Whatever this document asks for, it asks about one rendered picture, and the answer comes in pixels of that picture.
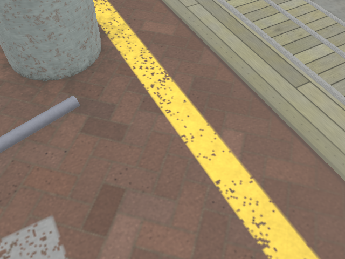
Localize stairs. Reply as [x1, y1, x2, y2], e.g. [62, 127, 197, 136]
[225, 0, 345, 96]

